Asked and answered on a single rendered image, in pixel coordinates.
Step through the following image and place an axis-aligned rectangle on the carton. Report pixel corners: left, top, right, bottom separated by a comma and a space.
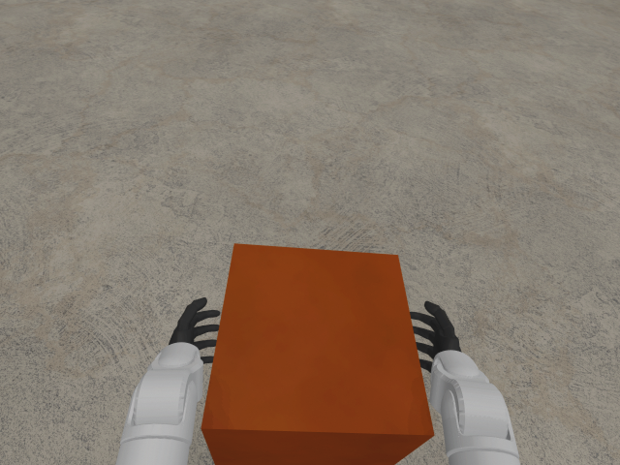
201, 243, 435, 465

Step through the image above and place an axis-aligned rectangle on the right robot forearm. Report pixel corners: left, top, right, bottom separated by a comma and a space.
429, 350, 520, 465

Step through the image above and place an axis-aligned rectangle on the robot left hand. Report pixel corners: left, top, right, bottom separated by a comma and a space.
169, 297, 220, 364

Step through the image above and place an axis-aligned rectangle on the robot right hand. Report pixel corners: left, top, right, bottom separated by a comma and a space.
410, 301, 462, 373

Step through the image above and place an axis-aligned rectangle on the left robot forearm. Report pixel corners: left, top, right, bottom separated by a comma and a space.
115, 342, 203, 465

